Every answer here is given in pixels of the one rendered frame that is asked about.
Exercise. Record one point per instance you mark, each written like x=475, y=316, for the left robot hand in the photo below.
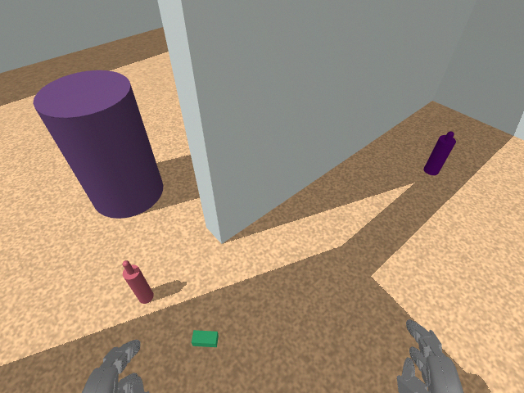
x=105, y=378

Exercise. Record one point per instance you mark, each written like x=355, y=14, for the right robot hand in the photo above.
x=438, y=371

